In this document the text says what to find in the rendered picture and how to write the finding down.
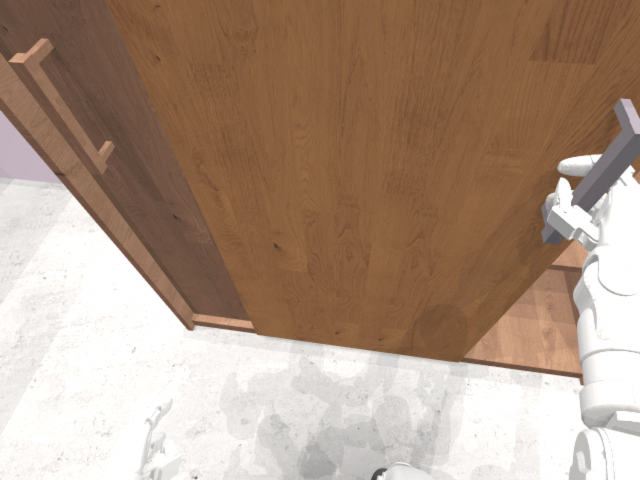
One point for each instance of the handle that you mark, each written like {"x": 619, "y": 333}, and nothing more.
{"x": 37, "y": 82}
{"x": 621, "y": 153}

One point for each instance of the right robot upper arm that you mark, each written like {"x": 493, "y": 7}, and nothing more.
{"x": 605, "y": 454}

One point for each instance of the robot right forearm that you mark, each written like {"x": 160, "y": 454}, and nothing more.
{"x": 608, "y": 329}

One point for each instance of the right robot hand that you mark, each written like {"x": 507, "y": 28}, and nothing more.
{"x": 617, "y": 214}

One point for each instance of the right robot shin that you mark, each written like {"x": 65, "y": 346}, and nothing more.
{"x": 398, "y": 463}

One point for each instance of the wardrobe door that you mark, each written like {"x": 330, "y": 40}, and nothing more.
{"x": 373, "y": 171}
{"x": 93, "y": 72}

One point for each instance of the left robot hand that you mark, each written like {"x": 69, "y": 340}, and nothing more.
{"x": 136, "y": 446}

